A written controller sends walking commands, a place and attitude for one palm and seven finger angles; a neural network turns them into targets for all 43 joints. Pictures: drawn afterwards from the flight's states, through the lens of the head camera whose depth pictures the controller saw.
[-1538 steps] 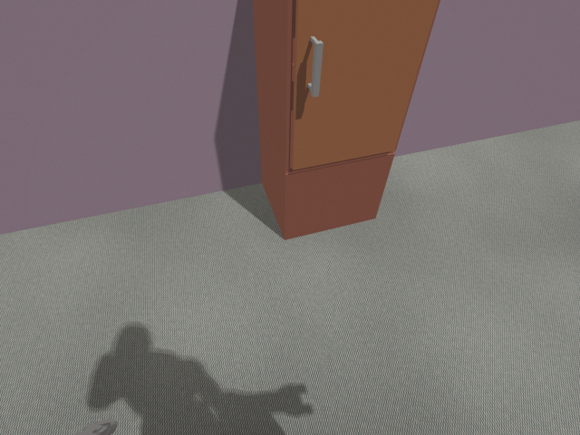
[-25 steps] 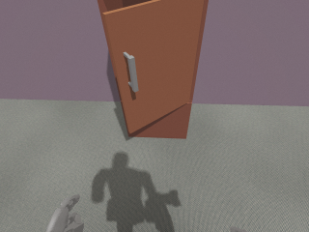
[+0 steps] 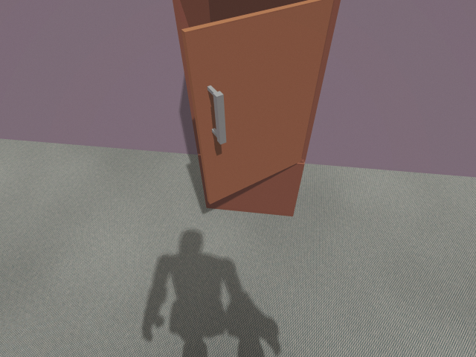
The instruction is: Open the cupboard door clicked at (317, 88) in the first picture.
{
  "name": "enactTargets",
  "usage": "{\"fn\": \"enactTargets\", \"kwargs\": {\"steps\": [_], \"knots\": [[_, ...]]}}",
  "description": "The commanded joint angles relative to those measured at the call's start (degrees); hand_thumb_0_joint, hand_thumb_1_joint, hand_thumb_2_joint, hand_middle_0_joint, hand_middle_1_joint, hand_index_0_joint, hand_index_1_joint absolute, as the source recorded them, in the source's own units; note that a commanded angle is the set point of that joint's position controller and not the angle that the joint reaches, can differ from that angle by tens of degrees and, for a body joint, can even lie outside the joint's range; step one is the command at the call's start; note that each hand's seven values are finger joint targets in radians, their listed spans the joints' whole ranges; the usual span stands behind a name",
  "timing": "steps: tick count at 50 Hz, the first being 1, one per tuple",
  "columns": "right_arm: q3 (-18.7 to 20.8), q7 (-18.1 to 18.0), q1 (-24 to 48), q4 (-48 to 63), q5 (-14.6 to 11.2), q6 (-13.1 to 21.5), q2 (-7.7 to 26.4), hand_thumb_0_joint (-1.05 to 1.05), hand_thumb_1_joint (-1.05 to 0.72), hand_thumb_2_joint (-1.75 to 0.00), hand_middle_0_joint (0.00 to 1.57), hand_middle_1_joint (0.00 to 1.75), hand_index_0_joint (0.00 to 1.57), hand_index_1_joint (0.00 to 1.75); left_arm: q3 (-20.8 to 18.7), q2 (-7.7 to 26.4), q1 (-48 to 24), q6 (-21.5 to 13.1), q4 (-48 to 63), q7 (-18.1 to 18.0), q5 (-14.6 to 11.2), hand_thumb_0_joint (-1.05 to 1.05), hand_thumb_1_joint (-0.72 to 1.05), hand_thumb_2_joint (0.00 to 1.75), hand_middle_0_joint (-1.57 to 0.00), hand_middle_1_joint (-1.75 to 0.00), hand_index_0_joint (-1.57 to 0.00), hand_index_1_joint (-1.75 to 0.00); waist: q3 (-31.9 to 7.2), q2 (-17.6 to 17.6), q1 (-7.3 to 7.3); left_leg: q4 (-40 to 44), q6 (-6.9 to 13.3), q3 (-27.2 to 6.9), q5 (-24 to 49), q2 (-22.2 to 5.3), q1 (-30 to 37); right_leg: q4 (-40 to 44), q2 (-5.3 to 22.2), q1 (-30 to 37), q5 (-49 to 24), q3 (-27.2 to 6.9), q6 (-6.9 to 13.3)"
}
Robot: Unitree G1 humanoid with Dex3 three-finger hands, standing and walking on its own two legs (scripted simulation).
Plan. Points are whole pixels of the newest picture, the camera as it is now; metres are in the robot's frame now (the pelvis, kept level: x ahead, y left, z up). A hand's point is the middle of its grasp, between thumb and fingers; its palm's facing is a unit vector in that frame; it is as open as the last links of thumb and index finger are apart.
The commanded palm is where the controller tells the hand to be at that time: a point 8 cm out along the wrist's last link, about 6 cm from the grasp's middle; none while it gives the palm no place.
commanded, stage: let the arm hang, fingers relaxed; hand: left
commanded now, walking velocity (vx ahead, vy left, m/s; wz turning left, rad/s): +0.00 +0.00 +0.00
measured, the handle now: (216, 115) +0.67 +0.10 +0.03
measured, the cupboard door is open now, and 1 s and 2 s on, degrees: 39 39 39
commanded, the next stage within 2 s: look to check the result in 0.40 s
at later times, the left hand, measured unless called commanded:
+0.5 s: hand out of the picture +0.04 +0.22 -0.17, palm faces +0.03 -0.97 -0.25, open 7.4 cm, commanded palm none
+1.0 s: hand out of the picture +0.08 +0.25 -0.16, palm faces +0.01 -0.95 -0.31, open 7.4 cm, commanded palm none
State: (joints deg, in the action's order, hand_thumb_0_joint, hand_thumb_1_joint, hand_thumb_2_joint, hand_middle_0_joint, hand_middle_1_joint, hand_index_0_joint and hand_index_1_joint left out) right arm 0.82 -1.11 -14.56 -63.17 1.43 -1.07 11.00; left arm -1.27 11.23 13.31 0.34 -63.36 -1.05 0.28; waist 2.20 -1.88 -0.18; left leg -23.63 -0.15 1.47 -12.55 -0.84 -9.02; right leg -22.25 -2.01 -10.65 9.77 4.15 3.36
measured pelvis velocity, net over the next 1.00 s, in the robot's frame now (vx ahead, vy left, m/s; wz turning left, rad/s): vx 0.02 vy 0.02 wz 0.00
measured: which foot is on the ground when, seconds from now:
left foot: down 0.00-1.00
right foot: down 0.00-1.00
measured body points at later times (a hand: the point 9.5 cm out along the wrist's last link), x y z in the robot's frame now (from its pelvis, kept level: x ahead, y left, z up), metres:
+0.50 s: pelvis +0.01 +0.02 +0.00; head +0.02 +0.01 +0.45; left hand +0.04 +0.27 -0.15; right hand +0.01 -0.22 -0.16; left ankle +0.00 +0.12 -0.74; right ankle +0.03 -0.08 -0.74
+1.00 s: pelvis +0.02 +0.02 +0.00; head +0.04 +0.01 +0.45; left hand +0.08 +0.30 -0.13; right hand +0.09 -0.26 -0.14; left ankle +0.00 +0.12 -0.74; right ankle +0.03 -0.08 -0.74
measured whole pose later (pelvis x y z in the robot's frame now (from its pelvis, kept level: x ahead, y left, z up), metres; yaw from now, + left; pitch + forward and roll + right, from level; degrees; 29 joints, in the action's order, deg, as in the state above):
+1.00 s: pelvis +0.02 +0.02 +0.00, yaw +0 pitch -1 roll +0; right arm 0.9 -0.6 -6.9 -64.5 1.1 0.4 17.0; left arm -1.1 16.1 7.3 -1.1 -65.3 -0.4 0.5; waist 2.9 -1.0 -0.2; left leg -18.1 1.6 2.0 -11.5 1.3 -5.4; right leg -19.2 -0.1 -8.1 9.9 3.3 1.3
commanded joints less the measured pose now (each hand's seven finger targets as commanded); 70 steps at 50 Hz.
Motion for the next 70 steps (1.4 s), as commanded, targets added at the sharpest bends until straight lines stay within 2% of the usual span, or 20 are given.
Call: {"fn": "enactTargets", "kwargs": {"steps": [1, 4, 7, 8, 12, 19, 24, 36, 49, 52, 55, 56, 58, 59, 63, 65, 67, 68, 69, 70], "knots": [[0.91, -0.31, -2.71, 0.69, 0.22, 0.71, 6.51, 0.00, -0.90, -0.90, 0.20, 0.30, 0.20, 0.30, -1.65, 8.48, -0.92, -1.07, 1.80, -0.55, 0.32, 0.00, 0.90, 0.90, -0.20, -0.30, -0.20, -0.30, 3.38, 1.79, 0.63, 6.49, 2.16, -4.30, -4.05, -4.06, -3.76, 8.81, 7.91, -1.63, 10.83, -9.73, -0.32], [0.86, -0.29, -2.69, 0.42, 0.24, 0.73, 6.18, 0.00, -0.90, -0.90, 0.20, 0.30, 0.20, 0.30, -1.60, 8.26, -0.59, -0.95, 1.17, -0.54, 0.37, 0.00, 0.90, 0.90, -0.20, -0.30, -0.20, -0.30, 3.77, 1.40, 0.44, 6.94, 2.20, -4.30, -4.92, -4.03, -4.17, 8.77, 7.93, -1.90, 11.38, -9.52, -0.47], [1.05, -0.29, -2.98, 0.38, 0.14, 0.81, 6.52, 0.00, -0.90, -0.90, 0.20, 0.30, 0.20, 0.30, -1.82, 8.60, -0.57, -1.07, 1.11, -0.59, 0.45, 0.00, 0.90, 0.90, -0.20, -0.30, -0.20, -0.30, 3.80, 2.91, 0.41, 6.79, 2.28, -4.18, -4.44, -3.96, -3.97, 8.67, 7.94, -2.08, 11.40, -9.49, -0.47], [0.95, -0.30, -3.15, 0.12, 0.24, 0.82, 6.43, 0.00, -0.90, -0.90, 0.20, 0.30, 0.20, 0.30, -1.68, 8.44, -0.94, -1.03, 1.03, -0.55, 0.39, 0.00, 0.90, 0.90, -0.20, -0.30, -0.20, -0.30, 3.69, 1.84, 0.54, 6.97, 2.18, -4.24, -4.83, -4.05, -4.37, 8.49, 7.94, -1.91, 11.38, -9.57, -0.53], [1.09, -0.41, -2.59, 0.34, 0.04, 1.34, 7.10, 0.00, -0.90, -0.90, 0.20, 0.30, 0.20, 0.30, -1.93, 8.78, -0.86, -1.29, 1.09, -0.53, 0.37, 0.00, 0.90, 0.90, -0.20, -0.30, -0.20, -0.30, 2.65, 0.31, 0.14, 7.42, 2.34, -4.90, -2.79, -4.50, -4.33, 7.01, 7.94, -0.18, 7.25, -8.91, -0.32], [1.01, -0.66, -1.20, 0.01, -0.16, 2.14, 8.13, 0.00, -0.90, -0.90, 0.20, 0.30, 0.20, 0.30, -1.64, 8.92, -1.40, -1.75, 0.47, -0.49, 0.22, 0.00, 0.90, 0.90, -0.20, -0.30, -0.20, -0.30, -0.05, -0.12, 0.07, 7.53, 2.30, -5.79, 5.21, -5.68, -2.09, 4.36, 8.33, 2.58, -2.41, -7.55, -0.22], [1.11, -0.61, -0.16, -0.17, -0.22, 2.07, 8.97, 0.00, -0.90, -0.90, 0.20, 0.30, 0.20, 0.30, -1.58, 9.71, -2.27, -1.74, 0.33, -0.48, 0.27, 0.00, 0.90, 0.90, -0.20, -0.30, -0.20, -0.30, 0.91, 0.82, 0.23, 8.08, 2.30, -6.06, 5.03, -5.85, -1.73, 4.62, 8.42, 2.13, -2.26, -7.41, -0.35], [1.50, -0.24, 4.47, 0.63, -0.25, 2.13, 12.64, 0.00, -0.90, -0.90, 0.20, 0.30, 0.20, 0.30, -1.59, 12.76, -4.91, -2.14, 0.65, -0.22, 0.44, 0.00, 0.90, 0.90, -0.20, -0.30, -0.20, -0.30, -0.41, 1.63, 0.52, 8.55, 2.26, -6.28, 5.87, -5.97, 0.82, 5.71, 8.91, 2.31, -3.28, -7.96, -0.61], [1.51, 0.09, 8.35, 1.20, -0.29, 2.33, 15.77, 0.00, -0.90, -0.90, 0.20, 0.30, 0.20, 0.30, -1.63, 15.88, -7.57, -2.52, 1.21, -0.05, 0.45, 0.00, 0.90, 0.90, -0.20, -0.30, -0.20, -0.30, -2.85, 0.96, 0.46, 8.77, 2.03, -6.06, 10.01, -6.16, 3.30, 5.97, 9.71, 4.56, -8.56, -7.95, -0.67], [1.50, 0.13, 8.73, 1.48, -0.37, 2.27, 16.40, 0.00, -0.90, -0.90, 0.20, 0.30, 0.20, 0.30, -1.66, 16.40, -7.88, -2.61, 1.38, -0.02, 0.46, 0.00, 0.90, 0.90, -0.20, -0.30, -0.20, -0.30, -3.03, 2.06, 0.45, 8.70, 2.06, -6.03, 9.92, -6.21, 3.61, 6.35, 9.74, 4.66, -8.65, -7.90, -0.66], [1.52, 0.03, 8.92, 1.37, -0.26, 2.38, 17.09, 0.00, -0.90, -0.90, 0.20, 0.30, 0.20, 0.30, -1.71, 16.95, -8.59, -2.58, 1.57, 0.01, 0.40, 0.00, 0.90, 0.90, -0.20, -0.30, -0.20, -0.30, -3.86, 0.96, 0.59, 8.51, 1.83, -5.57, 11.91, -6.44, 4.56, 5.76, 9.75, 5.24, -11.65, -8.49, -0.46], [1.62, -0.08, 8.55, 1.58, -0.19, 2.31, 16.67, 0.00, -0.90, -0.90, 0.20, 0.30, 0.20, 0.30, -1.80, 16.75, -8.50, -2.38, 1.77, 0.04, 0.41, 0.00, 0.90, 0.90, -0.20, -0.30, -0.20, -0.30, -4.41, 1.05, 0.66, 7.25, 1.77, -4.85, 13.18, -6.64, 5.38, 4.92, 9.73, 4.79, -14.02, -8.75, -0.38], [0.76, -0.31, 5.52, 1.24, -0.11, 1.45, 11.61, 0.00, -0.90, -0.90, 0.20, 0.30, 0.20, 0.30, -1.25, 12.22, -6.58, -1.16, 1.66, -0.22, 0.35, 0.00, 0.90, 0.90, -0.20, -0.30, -0.20, -0.30, -4.55, 1.62, 1.02, 4.81, 1.01, -2.82, 13.49, -6.86, 5.27, 2.74, 9.72, 3.61, -16.84, -9.30, -0.88], [0.66, -0.44, 4.42, 1.27, -0.15, 1.01, 10.38, 0.00, -0.90, -0.90, 0.20, 0.30, 0.20, 0.30, -1.17, 11.34, -5.77, -0.53, 1.66, -0.28, 0.34, 0.00, 0.90, 0.90, -0.20, -0.30, -0.20, -0.30, -3.74, 1.91, 1.00, 3.95, 0.75, -2.05, 12.87, -6.88, 4.73, 1.70, 9.56, 2.66, -17.32, -9.74, -0.99], [2.07, -1.05, 3.33, 3.96, -0.13, 0.10, 11.82, 0.00, -0.90, -0.90, 0.20, 0.30, 0.20, 0.30, -2.30, 12.36, -4.85, 0.83, 4.44, 0.05, 0.65, 0.00, 0.90, 0.90, -0.20, -0.30, -0.20, -0.30, -3.33, 2.23, 1.18, 0.82, 1.19, -0.19, 11.52, -7.96, 4.73, -2.52, 8.42, -1.40, -18.55, -11.12, -0.60], [2.76, -1.35, 3.19, 5.41, -0.06, -0.18, 12.59, 0.00, -0.90, -0.90, 0.20, 0.30, 0.20, 0.30, -2.67, 12.10, -4.88, 1.39, 6.25, 0.35, 0.79, 0.00, 0.90, 0.90, -0.20, -0.30, -0.20, -0.30, -2.57, 1.17, 1.25, 0.48, 1.99, -0.71, 10.19, -9.54, 4.58, -5.23, 7.03, -4.51, -16.73, -11.35, -0.69], [3.42, -1.43, 3.35, 6.67, 0.04, -0.27, 13.28, 0.00, -0.90, -0.90, 0.20, 0.30, 0.20, 0.30, -2.91, 11.18, -4.69, 1.73, 7.86, 0.66, 0.90, 0.00, 0.90, 0.90, -0.20, -0.30, -0.20, -0.30, -1.81, -1.10, 0.99, 1.52, 3.53, -2.53, 7.95, -12.03, 4.67, -9.40, 4.85, -8.48, -11.60, -10.78, -1.16], [3.71, -1.50, 3.25, 7.19, 0.24, -0.24, 13.71, 0.00, -0.90, -0.90, 0.20, 0.30, 0.20, 0.30, -3.03, 10.68, -4.76, 2.04, 8.67, 0.91, 0.90, 0.00, 0.90, 0.90, -0.20, -0.30, -0.20, -0.30, -0.93, -3.68, 0.99, 3.20, 4.94, -4.35, 7.34, -14.58, 3.91, -14.00, 3.42, -10.50, -6.34, -9.60, -1.54], [3.98, -1.53, 3.16, 7.46, 0.42, 0.03, 14.04, 0.00, -0.90, -0.90, 0.20, 0.30, 0.20, 0.30, -3.23, 9.82, -5.02, 2.42, 9.65, 1.17, 0.95, 0.00, 0.90, 0.90, -0.20, -0.30, -0.20, -0.30, -0.26, -7.16, 0.87, 5.70, 7.50, -6.92, 10.01, -18.68, 3.29, -21.49, 1.77, -12.64, 6.57, -7.50, -2.13], [4.09, -1.62, 3.18, 7.86, 0.63, 0.32, 14.08, 0.00, -0.90, -0.90, 0.20, 0.30, 0.20, 0.30, -3.57, 9.23, -5.44, 2.85, 10.43, 1.30, 0.99, 0.00, 0.90, 0.90, -0.20, -0.30, -0.20, -0.30, 0.70, -8.65, 0.74, 7.13, 10.34, -8.36, 13.73, -22.27, 2.62, -29.34, 1.72, -14.83, 17.00, -6.08, -2.80]]}}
